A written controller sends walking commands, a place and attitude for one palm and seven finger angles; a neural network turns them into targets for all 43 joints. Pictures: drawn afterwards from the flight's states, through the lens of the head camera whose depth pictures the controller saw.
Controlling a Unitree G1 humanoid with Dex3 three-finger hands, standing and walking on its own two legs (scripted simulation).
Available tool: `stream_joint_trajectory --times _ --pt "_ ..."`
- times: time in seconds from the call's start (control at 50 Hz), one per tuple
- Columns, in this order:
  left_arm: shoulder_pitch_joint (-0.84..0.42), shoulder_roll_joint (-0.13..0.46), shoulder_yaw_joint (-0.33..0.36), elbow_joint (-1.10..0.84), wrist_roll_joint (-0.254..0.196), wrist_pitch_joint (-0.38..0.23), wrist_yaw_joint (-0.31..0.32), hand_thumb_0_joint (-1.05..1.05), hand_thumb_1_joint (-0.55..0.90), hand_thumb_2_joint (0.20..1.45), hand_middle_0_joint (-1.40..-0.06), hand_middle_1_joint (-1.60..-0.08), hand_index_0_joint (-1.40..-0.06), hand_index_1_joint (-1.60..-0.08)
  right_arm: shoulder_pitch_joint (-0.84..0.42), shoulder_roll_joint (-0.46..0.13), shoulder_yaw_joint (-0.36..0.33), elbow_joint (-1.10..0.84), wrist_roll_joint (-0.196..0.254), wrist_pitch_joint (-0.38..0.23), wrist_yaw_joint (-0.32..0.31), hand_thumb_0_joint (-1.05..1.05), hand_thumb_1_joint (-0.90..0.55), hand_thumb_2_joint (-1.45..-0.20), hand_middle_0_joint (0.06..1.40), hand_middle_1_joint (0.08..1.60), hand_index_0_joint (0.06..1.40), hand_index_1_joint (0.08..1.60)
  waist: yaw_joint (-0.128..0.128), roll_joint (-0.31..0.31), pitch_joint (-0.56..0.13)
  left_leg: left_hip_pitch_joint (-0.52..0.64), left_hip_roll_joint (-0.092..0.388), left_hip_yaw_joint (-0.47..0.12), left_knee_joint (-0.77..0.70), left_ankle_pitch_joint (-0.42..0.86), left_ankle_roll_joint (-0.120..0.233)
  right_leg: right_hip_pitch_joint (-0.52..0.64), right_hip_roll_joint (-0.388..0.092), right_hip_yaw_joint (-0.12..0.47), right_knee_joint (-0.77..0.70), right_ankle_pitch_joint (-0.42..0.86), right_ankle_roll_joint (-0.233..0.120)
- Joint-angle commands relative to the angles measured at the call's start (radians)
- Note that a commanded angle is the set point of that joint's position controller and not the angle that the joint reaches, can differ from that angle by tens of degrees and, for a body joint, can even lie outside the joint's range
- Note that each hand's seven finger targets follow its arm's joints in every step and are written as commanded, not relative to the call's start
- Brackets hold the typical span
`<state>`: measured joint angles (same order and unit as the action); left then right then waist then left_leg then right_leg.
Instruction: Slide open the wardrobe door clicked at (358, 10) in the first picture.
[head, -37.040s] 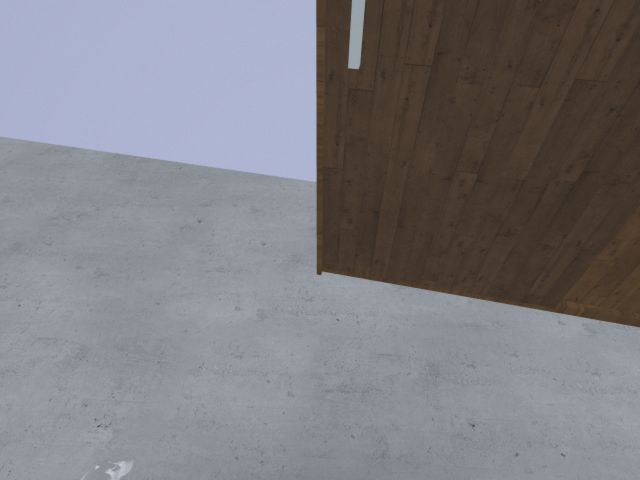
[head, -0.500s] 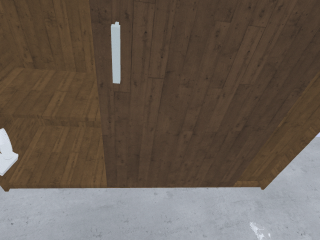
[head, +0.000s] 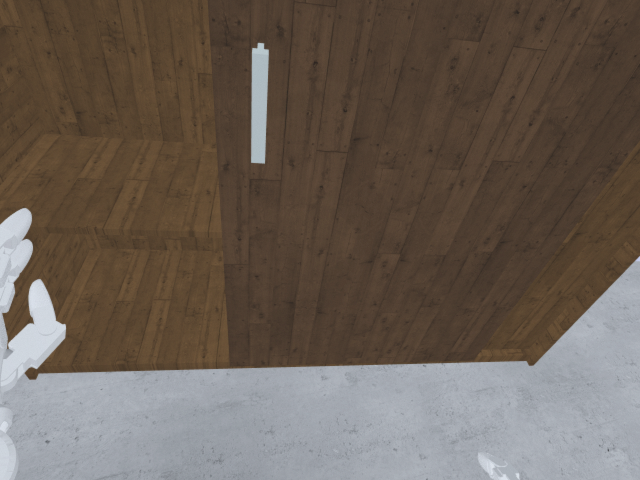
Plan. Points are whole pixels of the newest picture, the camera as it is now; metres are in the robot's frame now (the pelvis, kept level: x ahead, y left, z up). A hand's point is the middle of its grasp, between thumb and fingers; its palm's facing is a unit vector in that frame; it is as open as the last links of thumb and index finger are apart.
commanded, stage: stop stepping back and stand still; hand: left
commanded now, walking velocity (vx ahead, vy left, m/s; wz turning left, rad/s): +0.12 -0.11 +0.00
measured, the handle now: (259, 105) +0.62 +0.18 +0.19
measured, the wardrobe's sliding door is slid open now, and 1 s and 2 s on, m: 0.59 0.59 0.59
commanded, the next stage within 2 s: let the arm hang, fingers relaxed in 0.76 s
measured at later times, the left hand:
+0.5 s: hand (90, 294) +0.25 +0.28 +0.13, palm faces +0.42 -0.77 -0.47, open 7.4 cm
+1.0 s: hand (113, 391) +0.22 +0.28 -0.03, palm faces +0.13 -0.88 -0.46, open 7.4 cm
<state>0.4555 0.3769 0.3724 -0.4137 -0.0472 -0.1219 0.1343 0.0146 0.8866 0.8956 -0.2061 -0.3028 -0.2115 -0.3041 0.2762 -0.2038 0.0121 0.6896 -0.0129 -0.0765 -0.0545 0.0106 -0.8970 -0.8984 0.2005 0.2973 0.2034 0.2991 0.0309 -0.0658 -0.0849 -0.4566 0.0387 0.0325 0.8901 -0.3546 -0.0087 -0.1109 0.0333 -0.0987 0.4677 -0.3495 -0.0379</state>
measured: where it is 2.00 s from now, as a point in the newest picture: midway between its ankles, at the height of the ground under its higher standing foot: outside the picture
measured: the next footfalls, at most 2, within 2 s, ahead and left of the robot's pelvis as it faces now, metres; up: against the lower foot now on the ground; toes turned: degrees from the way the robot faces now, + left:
left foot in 0.06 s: +0.08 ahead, +0.14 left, +0.00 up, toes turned +5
right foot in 0.36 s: +0.07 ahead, -0.09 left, +0.00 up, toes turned -3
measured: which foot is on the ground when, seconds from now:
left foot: up 0.00-0.04, down 0.06-1.00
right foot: down 0.00-0.06, up 0.08-0.34, down 0.36-1.00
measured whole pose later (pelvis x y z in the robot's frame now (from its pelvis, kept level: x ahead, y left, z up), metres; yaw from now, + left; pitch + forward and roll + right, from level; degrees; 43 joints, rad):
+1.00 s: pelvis +0.04 +0.02 +0.00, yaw +3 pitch +3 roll +0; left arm 0.27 0.35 0.11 0.30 0.02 0.00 0.01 0.01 0.90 0.90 -0.20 -0.30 -0.20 -0.30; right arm 0.13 -0.31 0.00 0.76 -0.02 -0.03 0.02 0.01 -0.90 -0.90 0.20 0.30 0.20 0.30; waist 0.01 0.07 -0.03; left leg -0.35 0.01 0.04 0.61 -0.30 0.01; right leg -0.32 -0.04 -0.09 0.61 -0.34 0.00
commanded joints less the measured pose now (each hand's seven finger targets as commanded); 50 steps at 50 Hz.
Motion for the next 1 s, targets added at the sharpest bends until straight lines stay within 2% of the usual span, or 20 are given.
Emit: stream_joint_trajectory --times 0.0,0.02,0.04,0.06,0.1,0.14,0.18,0.26,0.3,0.38,0.4,0.46,0.54,0.58,0.74,0.82,0.84,0.86,0.9,0.98 --pt "-0.214 0.222 0.081 -0.352 0.023 -0.090 0.034 0.000 0.900 0.900 -0.200 -0.300 -0.200 -0.300 -0.162 -0.126 -0.049 -0.173 0.002 -0.087 -0.033 0.000 -0.900 -0.900 0.200 0.300 0.200 0.300 -0.049 0.235 0.162 0.240 0.002 0.061 -0.344 0.024 0.014 -0.299 -0.213 0.129 -0.035 -0.129 -0.109" --pt "-0.205 0.232 0.099 -0.407 0.017 -0.102 0.037 0.000 0.900 0.900 -0.200 -0.300 -0.200 -0.300 -0.146 -0.146 -0.052 -0.187 0.001 -0.101 -0.034 0.000 -0.900 -0.900 0.200 0.300 0.200 0.300 -0.048 0.398 0.145 0.289 0.063 -0.069 -0.468 0.018 0.040 -0.342 -0.120 0.066 0.143 -0.123 -0.059" --pt "-0.182 0.276 0.149 -0.469 0.014 -0.119 0.045 0.000 0.900 0.900 -0.200 -0.300 -0.200 -0.300 -0.149 -0.170 -0.061 -0.215 0.005 -0.111 -0.037 0.000 -0.900 -0.900 0.200 0.300 0.200 0.300 -0.033 0.608 0.113 0.378 0.230 -0.355 -0.566 0.112 0.089 -0.447 -0.013 -0.005 0.343 -0.185 0.009" --pt "-0.190 0.280 0.157 -0.516 0.019 -0.145 0.041 0.000 0.900 0.900 -0.200 -0.300 -0.200 -0.300 -0.141 -0.135 -0.052 -0.216 -0.007 -0.123 -0.031 0.000 -0.900 -0.900 0.200 0.300 0.200 0.300 -0.026 0.576 0.099 0.340 0.309 -0.489 -0.639 0.144 0.138 -0.432 0.011 0.058 0.478 -0.255 0.018" --pt "-0.129 0.332 0.237 -0.508 -0.003 -0.151 0.031 0.000 0.900 0.900 -0.200 -0.300 -0.200 -0.300 -0.112 -0.117 -0.055 -0.204 -0.017 -0.142 -0.019 0.000 -0.900 -0.900 0.200 0.300 0.200 0.300 -0.034 0.375 0.071 0.252 0.329 -0.518 -0.656 0.144 0.171 -0.369 -0.032 0.126 0.537 -0.191 0.032" --pt "-0.056 0.306 0.244 -0.484 -0.002 -0.141 0.029 0.000 0.900 0.900 -0.200 -0.300 -0.200 -0.300 -0.096 -0.119 -0.066 -0.199 -0.011 -0.155 -0.001 0.000 -0.900 -0.900 0.200 0.300 0.200 0.300 -0.027 0.280 0.006 0.282 0.287 -0.352 -0.578 0.385 0.145 -0.293 -0.044 0.110 0.431 -0.097 0.042" --pt "0.073 0.239 0.227 -0.392 -0.005 -0.128 0.025 0.000 0.900 0.900 -0.200 -0.300 -0.200 -0.300 -0.086 -0.127 -0.073 -0.200 -0.001 -0.158 0.009 0.000 -0.900 -0.900 0.200 0.300 0.200 0.300 -0.028 0.287 -0.045 0.270 0.229 -0.173 -0.530 0.415 0.102 -0.197 -0.027 0.059 0.301 -0.024 0.049" --pt "0.172 0.181 0.198 -0.186 -0.017 -0.099 0.011 0.000 0.900 0.900 -0.200 -0.300 -0.200 -0.300 -0.080 -0.133 -0.065 -0.209 0.015 -0.138 0.011 0.000 -0.900 -0.900 0.200 0.300 0.200 0.300 -0.040 0.225 -0.003 0.143 0.196 -0.097 -0.531 0.258 0.065 -0.046 0.004 -0.013 0.060 0.070 0.061" --pt "0.115 0.204 0.201 -0.141 -0.008 -0.102 0.014 0.000 0.900 0.900 -0.200 -0.300 -0.200 -0.300 -0.093 -0.134 -0.063 -0.201 0.014 -0.127 0.002 0.000 -0.900 -0.900 0.200 0.300 0.200 0.300 -0.041 0.123 0.005 0.095 0.161 -0.081 -0.496 0.170 0.048 0.022 -0.018 0.021 -0.041 0.117 0.050" --pt "0.053 0.188 0.142 -0.099 -0.004 -0.097 0.014 0.000 0.900 0.900 -0.200 -0.300 -0.200 -0.300 -0.086 -0.108 -0.048 -0.178 0.011 -0.128 -0.006 0.000 -0.900 -0.900 0.200 0.300 0.200 0.300 -0.053 -0.055 -0.032 0.151 0.030 -0.013 -0.300 0.153 0.007 -0.065 -0.212 0.248 -0.075 0.401 -0.040" --pt "0.032 0.185 0.124 -0.139 -0.002 -0.093 0.017 0.000 0.900 0.900 -0.200 -0.300 -0.200 -0.300 -0.096 -0.108 -0.053 -0.181 0.016 -0.125 -0.008 0.000 -0.900 -0.900 0.200 0.300 0.200 0.300 -0.048 -0.113 -0.052 0.161 0.013 -0.007 -0.261 0.167 0.007 -0.048 -0.227 0.267 -0.077 0.457 -0.055" --pt "-0.032 0.244 0.156 -0.265 0.010 -0.111 0.031 0.000 0.900 0.900 -0.200 -0.300 -0.200 -0.300 -0.131 -0.094 -0.040 -0.192 0.013 -0.130 -0.020 0.000 -0.900 -0.900 0.200 0.300 0.200 0.300 -0.039 -0.072 -0.067 0.134 -0.005 0.005 -0.286 0.152 0.013 0.027 -0.246 0.229 -0.019 0.669 -0.057" --pt "0.010 0.301 0.224 -0.403 0.009 -0.133 0.053 0.000 0.900 0.900 -0.200 -0.300 -0.200 -0.300 -0.149 -0.115 -0.053 -0.215 0.011 -0.126 -0.032 0.000 -0.900 -0.900 0.200 0.300 0.200 0.300 -0.024 0.211 -0.102 0.316 0.055 -0.024 -0.375 0.645 0.028 -0.025 -0.130 0.116 0.078 0.640 0.023" --pt "0.056 0.266 0.210 -0.389 0.009 -0.136 0.055 0.000 0.900 0.900 -0.200 -0.300 -0.200 -0.300 -0.133 -0.112 -0.054 -0.226 0.015 -0.112 -0.026 0.000 -0.900 -0.900 0.200 0.300 0.200 0.300 -0.024 0.250 -0.093 0.303 0.066 -0.024 -0.359 0.748 0.024 -0.001 -0.105 0.085 0.082 0.642 0.029" --pt "0.162 0.184 0.183 -0.144 -0.012 -0.121 0.042 0.000 0.900 0.900 -0.200 -0.300 -0.200 -0.300 -0.111 -0.128 -0.071 -0.229 0.022 -0.078 -0.018 0.000 -0.900 -0.900 0.200 0.300 0.200 0.300 -0.042 0.065 -0.088 0.224 0.042 -0.001 -0.349 0.545 0.001 0.038 -0.138 0.128 0.005 0.703 0.017" --pt "0.130 0.182 0.148 -0.156 -0.010 -0.105 0.035 0.000 0.900 0.900 -0.200 -0.300 -0.200 -0.300 -0.133 -0.131 -0.064 -0.239 0.021 -0.070 -0.026 0.000 -0.900 -0.900 0.200 0.300 0.200 0.300 -0.038 0.036 -0.067 0.228 0.047 -0.020 -0.390 0.434 0.014 -0.014 -0.127 0.127 -0.035 0.537 0.030" --pt "-0.047 0.061 -0.281 0.510 0.054 0.009 -0.082 0.000 0.900 0.900 -0.200 -0.300 -0.200 -0.300 -0.223 -0.244 -0.089 -0.035 0.030 -0.116 0.070 0.000 -0.900 -0.900 0.200 0.300 0.200 0.300 -0.079 0.069 0.013 0.226 0.086 -0.041 -0.299 0.540 0.005 -0.179 -0.180 0.050 0.083 0.494 0.005" --pt "-0.085 0.068 -0.258 0.524 0.059 0.086 -0.123 0.000 0.900 0.900 -0.200 -0.300 -0.200 -0.300 -0.193 -0.309 -0.098 -0.051 0.027 -0.036 0.068 0.000 -0.900 -0.900 0.200 0.300 0.200 0.300 -0.056 0.107 -0.009 0.184 0.119 -0.085 -0.360 0.450 0.022 -0.189 -0.189 0.097 0.058 0.352 0.009" --pt "-0.106 0.053 -0.251 0.593 0.070 0.110 -0.138 0.000 0.900 0.900 -0.200 -0.300 -0.200 -0.300 -0.182 -0.273 -0.084 -0.049 0.010 0.003 0.064 0.000 -0.900 -0.900 0.200 0.300 0.200 0.300 -0.032 0.116 0.035 0.054 0.140 -0.138 -0.410 0.314 0.071 -0.176 -0.137 0.060 0.117 0.143 0.017" --pt "-0.184 0.065 -0.291 0.825 0.080 0.102 -0.138 0.000 0.900 0.900 -0.200 -0.300 -0.200 -0.300 -0.150 -0.242 -0.057 -0.002 -0.014 0.033 0.060 0.000 -0.900 -0.900 0.200 0.300 0.200 0.300 -0.029 -0.091 -0.016 0.091 0.067 -0.130 -0.356 0.295 0.063 -0.124 -0.170 0.120 0.058 0.206 -0.010"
